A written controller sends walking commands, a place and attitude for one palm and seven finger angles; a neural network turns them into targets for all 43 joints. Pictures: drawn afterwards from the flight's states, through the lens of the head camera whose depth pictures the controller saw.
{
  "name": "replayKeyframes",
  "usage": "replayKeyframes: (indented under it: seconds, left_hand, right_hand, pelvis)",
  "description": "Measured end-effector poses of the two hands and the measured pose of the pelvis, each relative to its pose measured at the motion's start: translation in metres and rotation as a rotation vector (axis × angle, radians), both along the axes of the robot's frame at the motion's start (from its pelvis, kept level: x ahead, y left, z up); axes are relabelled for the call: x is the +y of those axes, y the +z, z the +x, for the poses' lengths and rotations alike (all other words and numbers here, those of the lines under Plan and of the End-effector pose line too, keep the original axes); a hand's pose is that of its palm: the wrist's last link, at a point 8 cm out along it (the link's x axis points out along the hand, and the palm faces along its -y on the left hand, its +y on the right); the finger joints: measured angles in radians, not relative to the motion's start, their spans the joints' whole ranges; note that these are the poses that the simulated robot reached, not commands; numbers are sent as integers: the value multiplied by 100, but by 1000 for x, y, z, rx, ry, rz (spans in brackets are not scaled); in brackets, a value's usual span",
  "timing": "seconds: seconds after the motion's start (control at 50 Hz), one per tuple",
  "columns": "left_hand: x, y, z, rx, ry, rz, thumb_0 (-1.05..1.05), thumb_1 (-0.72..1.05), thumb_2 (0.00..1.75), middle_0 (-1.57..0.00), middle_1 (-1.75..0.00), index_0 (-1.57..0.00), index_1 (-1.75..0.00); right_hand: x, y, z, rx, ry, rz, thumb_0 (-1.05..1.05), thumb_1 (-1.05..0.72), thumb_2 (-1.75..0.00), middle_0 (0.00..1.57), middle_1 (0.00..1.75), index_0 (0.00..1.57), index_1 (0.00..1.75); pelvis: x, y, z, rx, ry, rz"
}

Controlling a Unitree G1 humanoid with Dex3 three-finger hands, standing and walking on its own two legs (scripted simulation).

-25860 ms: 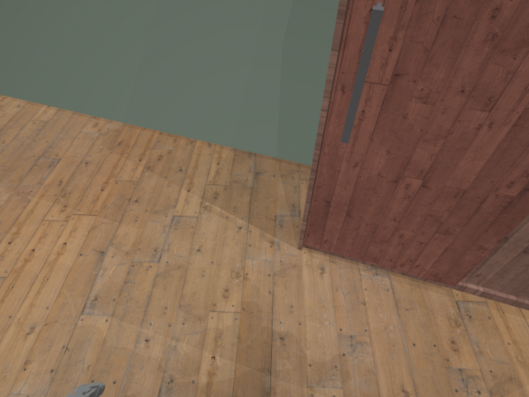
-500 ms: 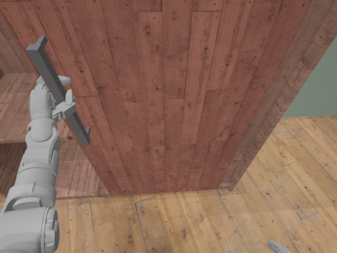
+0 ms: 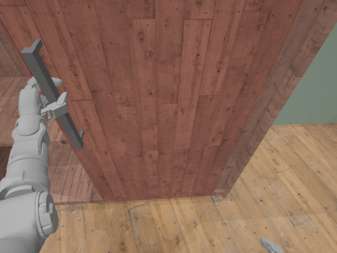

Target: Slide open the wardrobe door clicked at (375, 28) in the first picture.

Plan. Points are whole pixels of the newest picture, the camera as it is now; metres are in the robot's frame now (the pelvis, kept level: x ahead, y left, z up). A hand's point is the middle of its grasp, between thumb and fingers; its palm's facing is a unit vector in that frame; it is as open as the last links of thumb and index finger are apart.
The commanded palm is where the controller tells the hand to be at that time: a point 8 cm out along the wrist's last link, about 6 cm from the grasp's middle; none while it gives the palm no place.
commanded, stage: loosen the grip on the handle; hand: left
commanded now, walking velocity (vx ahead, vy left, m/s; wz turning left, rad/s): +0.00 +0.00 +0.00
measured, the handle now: (62, 104) +0.46 +0.31 +0.09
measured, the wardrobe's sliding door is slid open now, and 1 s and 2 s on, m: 0.52 0.52 0.52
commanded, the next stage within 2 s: slip the hand off the handle in 0.46 s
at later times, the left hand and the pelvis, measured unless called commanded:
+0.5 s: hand (56, 109) +0.41 +0.29 +0.12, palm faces +0.39 -0.90 -0.20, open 14.3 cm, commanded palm +0.37 +0.32 +0.13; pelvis +0.00 +0.01 +0.00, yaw +0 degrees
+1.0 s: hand (29, 113) +0.40 +0.35 +0.12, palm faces +0.42 -0.88 -0.20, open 14.7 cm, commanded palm +0.36 +0.39 +0.12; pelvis +0.01 +0.02 -0.01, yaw +1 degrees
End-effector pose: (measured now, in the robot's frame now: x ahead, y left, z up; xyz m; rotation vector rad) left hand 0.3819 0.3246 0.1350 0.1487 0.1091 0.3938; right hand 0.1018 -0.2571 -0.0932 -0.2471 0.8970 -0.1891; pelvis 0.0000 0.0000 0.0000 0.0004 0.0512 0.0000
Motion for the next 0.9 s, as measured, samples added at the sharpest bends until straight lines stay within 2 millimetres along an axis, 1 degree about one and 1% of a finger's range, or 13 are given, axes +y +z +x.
replayKeyframes:
  seconds: [0.04, 0.08, 0.16, 0.24, 0.28, 0.34, 0.48, 0.6, 0.66, 0.74, 0.82, 0.9]
  left_hand:
    - [0, 4, -4, -16, 1, 48, -5, 51, 72, -42, -137, -39, -140]
    - [-1, 4, -8, -34, 1, 57, -3, 40, 67, -41, -136, -41, -140]
    - [0, 2, -9, -53, 0, 42, -1, 9, 51, -38, -134, -42, -139]
    - [0, -2, -9, -27, -6, 61, 0, -20, 37, -38, -133, -41, -137]
    - [0, -6, -9, -21, -3, 53, 0, -31, 32, -38, -132, -40, -135]
    - [3, -10, -10, -23, 11, 49, 0, -42, 26, -36, -129, -38, -131]
    - [8, -7, -11, -48, 14, 57, -1, -52, 21, -30, -121, -30, -122]
    - [8, -7, -12, -35, 10, 49, -1, -55, 20, -27, -117, -27, -117]
    - [16, -9, -13, -15, 30, 45, -1, -55, 20, -26, -116, -27, -116]
    - [31, -7, -18, -19, 52, 50, -1, -55, 20, -26, -115, -26, -116]
    - [43, -3, -23, -31, 51, 58, -1, -55, 20, -25, -115, -26, -115]
    - [54, -4, -28, -20, 47, 52, -1, -55, 20, -25, -115, -26, -115]
  right_hand:
    - [-3, 2, 2, -27, 7, -6, 1, -90, -90, 21, 30, 20, 30]
    - [-6, 3, 2, -32, 9, -14, 1, -90, -90, 21, 30, 20, 30]
    - [-12, 3, -3, -12, -2, -35, 1, -90, -90, 21, 30, 20, 30]
    - [-14, 1, -10, 18, -16, -46, 1, -90, -90, 21, 30, 20, 30]
    - [-13, -2, -14, 36, -21, -48, 1, -90, -90, 21, 30, 20, 30]
    - [-10, -5, -18, 56, -33, -45, 1, -90, -90, 21, 30, 20, 30]
    - [3, -10, -19, 79, -49, -20, 1, -90, -90, 21, 30, 20, 30]
    - [13, -12, -7, 60, -41, -3, 2, -90, -90, 21, 30, 20, 30]
    - [16, -10, 0, 41, -37, -4, 1, -90, -90, 21, 30, 20, 30]
    - [16, -6, 8, 20, -30, -13, 1, -90, -90, 21, 30, 20, 30]
    - [14, -4, 10, 19, -22, -28, 1, -90, -90, 21, 30, 20, 30]
    - [12, -4, 9, 30, -17, -44, 1, -90, -90, 21, 30, 20, 30]
  pelvis:
    - [0, -1, -3, 5, 1, -1]
    - [0, -3, -6, 8, 5, -3]
    - [-1, -5, -10, 16, 11, -7]
    - [0, -5, -9, 23, 15, -12]
    - [1, -5, -8, 25, 15, -13]
    - [2, -5, -5, 28, 9, -14]
    - [7, -4, 3, 28, 4, -15]
    - [12, -4, 8, 26, 6, -15]
    - [13, -4, 9, 27, 5, -15]
    - [14, -4, 10, 30, 5, -16]
    - [14, -5, 10, 31, 11, -19]
    - [15, -5, 9, 33, 19, -24]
